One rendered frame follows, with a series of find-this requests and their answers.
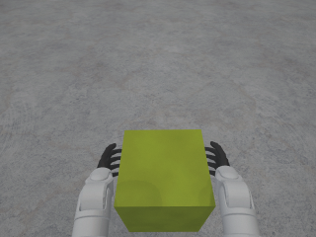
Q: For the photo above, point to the left robot forearm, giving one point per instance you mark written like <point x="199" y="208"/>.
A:
<point x="93" y="210"/>

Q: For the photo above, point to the right robot hand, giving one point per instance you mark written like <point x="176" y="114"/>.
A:
<point x="219" y="158"/>

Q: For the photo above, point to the right robot forearm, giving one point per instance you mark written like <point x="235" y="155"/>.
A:
<point x="237" y="208"/>

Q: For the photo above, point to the carton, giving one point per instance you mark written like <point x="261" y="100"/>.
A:
<point x="163" y="183"/>

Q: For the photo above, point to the left robot hand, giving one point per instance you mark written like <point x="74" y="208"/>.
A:
<point x="106" y="160"/>

